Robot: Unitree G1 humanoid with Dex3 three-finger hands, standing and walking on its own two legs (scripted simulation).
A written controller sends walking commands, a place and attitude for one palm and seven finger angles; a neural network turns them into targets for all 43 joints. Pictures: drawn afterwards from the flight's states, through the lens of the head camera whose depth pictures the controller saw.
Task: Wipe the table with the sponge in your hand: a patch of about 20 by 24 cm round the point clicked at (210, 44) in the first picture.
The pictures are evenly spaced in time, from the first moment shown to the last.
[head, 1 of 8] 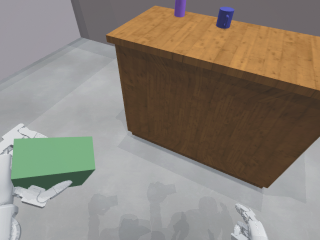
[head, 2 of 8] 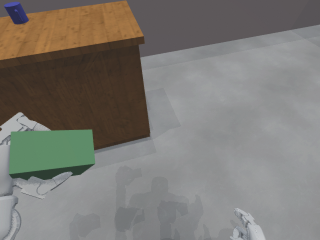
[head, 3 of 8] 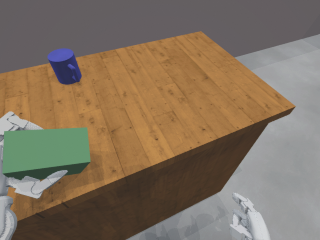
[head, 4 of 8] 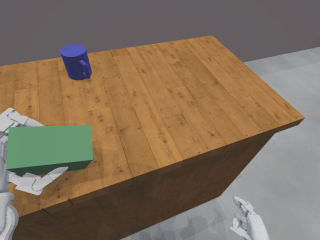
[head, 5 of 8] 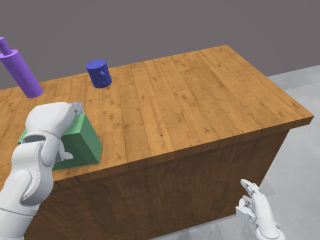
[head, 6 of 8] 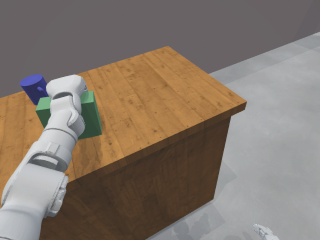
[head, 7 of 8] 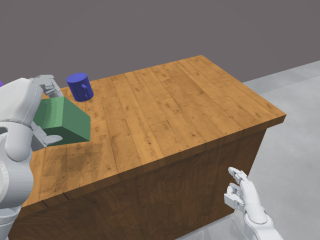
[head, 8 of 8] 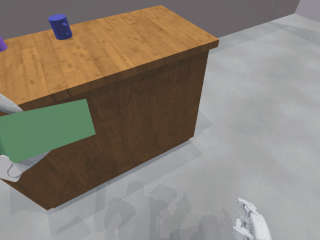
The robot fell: no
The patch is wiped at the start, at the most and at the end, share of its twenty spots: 0.00 1.00 1.00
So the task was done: yes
